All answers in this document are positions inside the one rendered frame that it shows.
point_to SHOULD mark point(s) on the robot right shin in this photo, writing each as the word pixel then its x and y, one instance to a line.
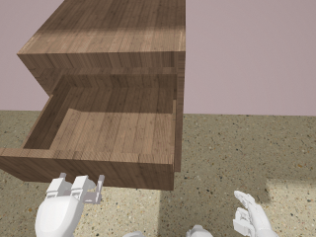
pixel 198 226

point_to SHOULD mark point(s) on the drawer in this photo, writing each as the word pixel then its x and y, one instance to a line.
pixel 122 126

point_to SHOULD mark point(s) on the cabinet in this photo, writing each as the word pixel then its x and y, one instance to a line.
pixel 112 37

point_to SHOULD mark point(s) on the robot right hand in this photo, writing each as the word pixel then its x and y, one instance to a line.
pixel 251 221

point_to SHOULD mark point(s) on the robot left hand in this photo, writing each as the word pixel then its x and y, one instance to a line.
pixel 59 215

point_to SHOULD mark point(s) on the handle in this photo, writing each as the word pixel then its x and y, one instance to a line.
pixel 90 197

